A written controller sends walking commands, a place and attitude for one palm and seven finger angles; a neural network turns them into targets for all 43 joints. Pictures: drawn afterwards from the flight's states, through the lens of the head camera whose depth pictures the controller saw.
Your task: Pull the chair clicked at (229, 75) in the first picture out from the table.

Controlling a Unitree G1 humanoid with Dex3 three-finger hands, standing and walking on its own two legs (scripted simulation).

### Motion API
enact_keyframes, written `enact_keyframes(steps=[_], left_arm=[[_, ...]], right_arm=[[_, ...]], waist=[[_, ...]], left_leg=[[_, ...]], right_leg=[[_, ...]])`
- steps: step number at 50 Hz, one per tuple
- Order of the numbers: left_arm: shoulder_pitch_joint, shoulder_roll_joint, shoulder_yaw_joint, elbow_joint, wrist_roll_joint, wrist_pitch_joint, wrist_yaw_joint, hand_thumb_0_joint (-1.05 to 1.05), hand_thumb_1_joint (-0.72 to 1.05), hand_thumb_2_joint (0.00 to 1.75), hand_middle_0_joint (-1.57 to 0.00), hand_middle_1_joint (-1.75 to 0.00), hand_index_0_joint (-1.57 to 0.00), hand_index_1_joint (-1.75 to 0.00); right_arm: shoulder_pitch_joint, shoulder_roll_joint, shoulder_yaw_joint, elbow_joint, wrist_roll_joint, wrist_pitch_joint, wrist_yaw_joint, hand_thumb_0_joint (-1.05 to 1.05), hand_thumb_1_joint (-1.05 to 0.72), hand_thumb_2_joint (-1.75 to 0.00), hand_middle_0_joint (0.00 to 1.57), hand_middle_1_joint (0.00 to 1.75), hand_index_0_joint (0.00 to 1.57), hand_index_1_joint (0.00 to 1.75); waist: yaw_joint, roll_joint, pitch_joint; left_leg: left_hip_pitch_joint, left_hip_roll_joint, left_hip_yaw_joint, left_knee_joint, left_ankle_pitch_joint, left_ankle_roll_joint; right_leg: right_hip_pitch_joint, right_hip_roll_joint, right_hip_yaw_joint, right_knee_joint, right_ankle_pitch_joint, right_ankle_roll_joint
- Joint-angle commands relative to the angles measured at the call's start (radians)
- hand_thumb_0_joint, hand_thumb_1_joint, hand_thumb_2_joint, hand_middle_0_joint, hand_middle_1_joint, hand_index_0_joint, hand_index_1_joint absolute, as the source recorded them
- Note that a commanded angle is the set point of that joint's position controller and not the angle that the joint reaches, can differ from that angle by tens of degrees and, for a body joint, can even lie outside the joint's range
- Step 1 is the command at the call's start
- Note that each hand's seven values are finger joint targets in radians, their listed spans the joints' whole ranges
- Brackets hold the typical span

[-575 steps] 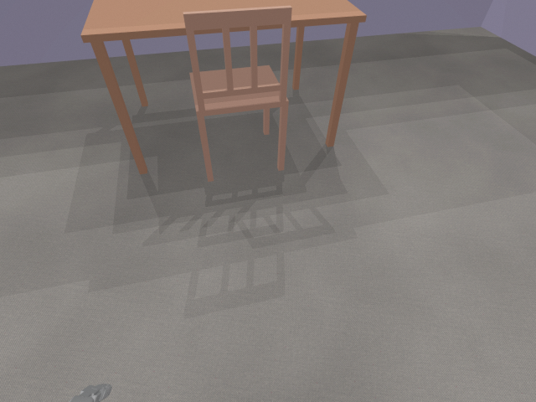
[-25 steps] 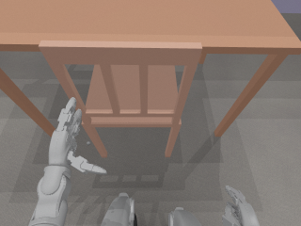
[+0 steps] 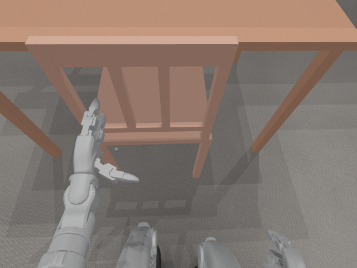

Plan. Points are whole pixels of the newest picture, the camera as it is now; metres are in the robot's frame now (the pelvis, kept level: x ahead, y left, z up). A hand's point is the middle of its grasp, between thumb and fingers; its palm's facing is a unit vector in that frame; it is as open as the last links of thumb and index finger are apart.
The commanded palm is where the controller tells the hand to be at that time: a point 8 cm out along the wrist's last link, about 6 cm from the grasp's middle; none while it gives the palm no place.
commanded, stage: aim the fingers beside a spindle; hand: left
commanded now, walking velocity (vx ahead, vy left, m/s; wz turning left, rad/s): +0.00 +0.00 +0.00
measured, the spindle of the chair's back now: (124, 100) +0.52 +0.16 -0.01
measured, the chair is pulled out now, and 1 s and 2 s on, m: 0.00 0.00 0.00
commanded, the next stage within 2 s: push the fingers through the gap in 0.92 s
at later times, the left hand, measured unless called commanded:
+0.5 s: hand (118, 148) +0.37 +0.15 +0.02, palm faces +0.06 -1.00 -0.04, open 17.0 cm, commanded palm +0.35 +0.19 +0.02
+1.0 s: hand (122, 146) +0.37 +0.14 +0.01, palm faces +0.05 -1.00 -0.03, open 17.0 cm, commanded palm +0.35 +0.19 +0.02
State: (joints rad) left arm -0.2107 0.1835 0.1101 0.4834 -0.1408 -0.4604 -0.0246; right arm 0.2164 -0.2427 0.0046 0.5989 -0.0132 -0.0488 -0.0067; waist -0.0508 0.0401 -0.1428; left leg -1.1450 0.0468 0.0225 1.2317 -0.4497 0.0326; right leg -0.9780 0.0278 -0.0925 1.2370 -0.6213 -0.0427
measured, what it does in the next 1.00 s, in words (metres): stands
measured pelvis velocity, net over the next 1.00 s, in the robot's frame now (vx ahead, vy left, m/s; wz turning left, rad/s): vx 0.00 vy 0.00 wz -0.01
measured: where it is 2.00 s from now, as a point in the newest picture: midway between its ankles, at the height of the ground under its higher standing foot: outside the picture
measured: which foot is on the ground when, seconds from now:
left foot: down 0.00-1.00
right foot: down 0.00-1.00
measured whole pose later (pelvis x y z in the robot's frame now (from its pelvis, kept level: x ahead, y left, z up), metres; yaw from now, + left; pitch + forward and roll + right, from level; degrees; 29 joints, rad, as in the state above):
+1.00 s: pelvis +0.00 +0.00 -0.01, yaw +0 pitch +22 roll -3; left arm -0.29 0.17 0.10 0.58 -0.11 -0.51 0.02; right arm 0.22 -0.24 0.01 0.61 -0.02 0.02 0.01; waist -0.06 0.04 -0.15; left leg -1.19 0.05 0.02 1.26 -0.45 0.04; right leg -1.02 0.03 -0.09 1.26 -0.62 -0.04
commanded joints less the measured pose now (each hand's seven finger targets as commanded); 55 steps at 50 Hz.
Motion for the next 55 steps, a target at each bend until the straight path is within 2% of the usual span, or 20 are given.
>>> enact_keyframes(steps=[1,5,8,9,11,14,18,19,24,25,31,37,39,42,44,45,47,49,51,55], left_arm=[[-0.247,0.113,0.035,-0.208,0.0,-0.096,0.012,0.0,-0.5,0.3,-0.06,-0.08,-0.06,-0.08],[-0.251,0.091,0.023,-0.133,0.011,-0.092,0.022,0.0,-0.5,0.3,-0.06,-0.08,-0.06,-0.08],[-0.313,0.07,0.002,-0.118,0.018,-0.096,0.028,0.0,-0.5,0.3,-0.06,-0.08,-0.06,-0.08],[-0.292,0.097,0.037,-0.119,0.015,-0.1,0.033,0.0,-0.5,0.3,-0.06,-0.08,-0.06,-0.08],[-0.264,0.129,0.067,-0.162,0.013,-0.112,0.037,0.0,-0.5,0.3,-0.06,-0.08,-0.06,-0.08],[-0.255,0.12,0.052,-0.215,0.01,-0.12,0.039,0.0,-0.5,0.3,-0.06,-0.08,-0.06,-0.08],[-0.271,0.109,0.034,-0.152,0.019,-0.109,0.039,0.0,-0.5,0.3,-0.06,-0.08,-0.06,-0.08],[-0.292,0.085,0.011,-0.135,0.018,-0.108,0.035,0.0,-0.5,0.3,-0.06,-0.08,-0.06,-0.08],[-0.342,0.053,-0.023,-0.116,0.015,-0.109,0.021,0.0,-0.5,0.3,-0.06,-0.08,-0.06,-0.08],[-0.356,0.039,-0.044,-0.132,0.016,-0.112,0.02,0.0,-0.5,0.3,-0.06,-0.08,-0.06,-0.08],[-0.363,0.117,0.034,-0.154,0.034,-0.127,0.067,0.0,-0.5,0.3,-0.06,-0.08,-0.06,-0.08],[-0.295,0.107,0.042,-0.08,0.048,-0.11,0.082,0.0,-0.5,0.3,-0.06,-0.08,-0.06,-0.08],[-0.304,0.065,0.0,-0.072,0.041,-0.102,0.068,0.0,-0.5,0.3,-0.06,-0.08,-0.06,-0.08],[-0.343,0.072,-0.004,-0.064,0.031,-0.107,0.048,0.0,-0.5,0.3,-0.06,-0.08,-0.06,-0.08],[-0.366,0.073,-0.004,-0.086,0.023,-0.12,0.042,0.0,-0.5,0.3,-0.06,-0.08,-0.06,-0.08],[-0.382,0.084,0.002,-0.119,0.018,-0.129,0.04,0.0,-0.5,0.3,-0.06,-0.08,-0.06,-0.08],[-0.37,0.116,0.033,-0.139,0.018,-0.14,0.044,0.0,-0.5,0.3,-0.06,-0.08,-0.06,-0.08],[-0.342,0.113,0.031,-0.169,0.022,-0.146,0.05,0.0,-0.5,0.3,-0.06,-0.08,-0.06,-0.08],[-0.308,0.098,0.017,-0.149,0.029,-0.133,0.055,0.0,-0.5,0.3,-0.06,-0.08,-0.06,-0.08],[-0.348,0.103,0.023,-0.071,0.035,-0.102,0.057,0.0,-0.5,0.3,-0.06,-0.08,-0.06,-0.08]], right_arm=[[0.037,-0.141,-0.062,-0.101,0.003,-0.025,-0.004,0.0,-0.9,-0.9,0.2,0.3,0.2,0.3],[0.043,-0.14,-0.061,-0.094,0.003,-0.01,0.003,0.0,-0.9,-0.9,0.2,0.3,0.2,0.3],[0.043,-0.139,-0.062,-0.089,0.0,0.0,0.007,0.0,-0.9,-0.9,0.2,0.3,0.2,0.3],[0.047,-0.142,-0.064,-0.094,-0.001,0.003,0.007,0.0,-0.9,-0.9,0.2,0.3,0.2,0.3],[0.044,-0.141,-0.065,-0.106,0.0,0.007,0.008,0.0,-0.9,-0.9,0.2,0.3,0.2,0.3],[0.037,-0.134,-0.061,-0.119,0.001,0.014,0.012,0.0,-0.9,-0.9,0.2,0.3,0.2,0.3],[0.04,-0.138,-0.06,-0.103,0.004,0.023,0.008,0.0,-0.9,-0.9,0.2,0.3,0.2,0.3],[0.04,-0.137,-0.059,-0.098,0.005,0.024,0.006,0.0,-0.9,-0.9,0.2,0.3,0.2,0.3],[0.039,-0.143,-0.062,-0.094,0.007,0.022,0.003,0.0,-0.9,-0.9,0.2,0.3,0.2,0.3],[0.039,-0.143,-0.062,-0.095,0.006,0.021,0.003,0.0,-0.9,-0.9,0.2,0.3,0.2,0.3],[0.039,-0.143,-0.059,-0.097,-0.001,0.029,0.007,0.0,-0.9,-0.9,0.2,0.3,0.2,0.3],[0.036,-0.139,-0.055,-0.111,-0.001,0.048,0.016,0.0,-0.9,-0.9,0.2,0.3,0.2,0.3],[0.036,-0.138,-0.055,-0.115,0.001,0.051,0.017,0.0,-0.9,-0.9,0.2,0.3,0.2,0.3],[0.04,-0.145,-0.057,-0.107,0.005,0.05,0.013,0.0,-0.9,-0.9,0.2,0.3,0.2,0.3],[0.04,-0.144,-0.059,-0.103,0.004,0.045,0.009,0.0,-0.9,-0.9,0.2,0.3,0.2,0.3],[0.041,-0.145,-0.059,-0.105,0.004,0.041,0.007,0.0,-0.9,-0.9,0.2,0.3,0.2,0.3],[0.045,-0.143,-0.06,-0.099,0.002,0.038,0.005,0.0,-0.9,-0.9,0.2,0.3,0.2,0.3],[0.045,-0.139,-0.061,-0.101,0.0,0.036,0.008,0.0,-0.9,-0.9,0.2,0.3,0.2,0.3],[0.046,-0.137,-0.059,-0.099,-0.001,0.04,0.012,0.0,-0.9,-0.9,0.2,0.3,0.2,0.3],[0.053,-0.142,-0.057,-0.089,0.001,0.05,0.011,0.0,-0.9,-0.9,0.2,0.3,0.2,0.3]], waist=[[-0.014,0.003,-0.422],[-0.024,-0.031,-0.377],[-0.029,-0.007,-0.386],[-0.016,-0.024,-0.405],[0.006,0.005,-0.456],[0.01,0.03,-0.475],[-0.023,-0.021,-0.4],[-0.036,-0.038,-0.379],[-0.04,-0.004,-0.378],[-0.043,0.025,-0.39],[-0.016,0.046,-0.448],[-0.013,-0.012,-0.404],[-0.026,-0.018,-0.389],[-0.037,-0.026,-0.368],[-0.039,-0.031,-0.392],[-0.039,-0.001,-0.408],[-0.02,0.024,-0.441],[-0.013,0.033,-0.474],[-0.016,0.044,-0.454],[-0.041,-0.014,-0.382]], left_leg=[[0.444,-0.017,-0.075,-0.105,0.262,-0.004],[0.398,-0.019,-0.073,-0.098,0.23,0.0],[0.395,-0.02,-0.075,-0.087,0.21,-0.003],[0.393,-0.021,-0.074,-0.087,0.216,-0.003],[0.423,-0.022,-0.07,-0.092,0.26,-0.005],[0.456,-0.021,-0.068,-0.103,0.282,-0.007],[0.408,-0.017,-0.072,-0.1,0.214,-0.002],[0.394,-0.018,-0.072,-0.098,0.197,0.001],[0.421,-0.016,-0.088,-0.102,0.163,-0.004],[0.441,-0.017,-0.092,-0.101,0.169,-0.003],[0.468,-0.018,-0.093,-0.103,0.209,-0.007],[0.404,-0.021,-0.079,-0.109,0.185,-0.006],[0.393,-0.022,-0.073,-0.106,0.175,-0.003],[0.386,-0.021,-0.08,-0.104,0.148,-0.002],[0.387,-0.023,-0.077,-0.097,0.151,0.001],[0.403,-0.021,-0.077,-0.092,0.167,0.002],[0.436,-0.021,-0.08,-0.096,0.208,-0.004],[0.464,-0.019,-0.08,-0.097,0.244,-0.006],[0.471,-0.018,-0.082,-0.1,0.266,-0.008],[0.395,-0.021,-0.077,-0.092,0.206,0.0]], right_leg=[[0.036,-0.003,0.061,-0.182,0.367,0.019],[0.017,-0.001,0.06,-0.183,0.344,0.019],[-0.016,-0.004,0.06,-0.174,0.319,0.018],[0.004,-0.002,0.061,-0.172,0.326,0.018],[0.041,-0.003,0.065,-0.165,0.37,0.014],[0.056,-0.001,0.065,-0.169,0.387,0.014],[0.015,0.002,0.065,-0.184,0.328,0.02],[0.007,0.001,0.064,-0.19,0.315,0.023],[-0.046,0.001,0.052,-0.19,0.252,0.016],[-0.055,0.001,0.052,-0.188,0.25,0.015],[-0.033,0.002,0.053,-0.173,0.279,0.012],[-0.004,0.006,0.056,-0.18,0.281,0.015],[-0.004,0.005,0.057,-0.187,0.281,0.017],[-0.022,0.006,0.06,-0.196,0.252,0.016],[-0.009,0.005,0.068,-0.198,0.256,0.018],[-0.013,0.006,0.067,-0.191,0.27,0.016],[0.002,0.004,0.066,-0.182,0.302,0.013],[0.013,0.005,0.061,-0.173,0.332,0.013],[0.003,0.005,0.055,-0.17,0.35,0.012],[-0.009,0.007,0.059,-0.183,0.317,0.018]])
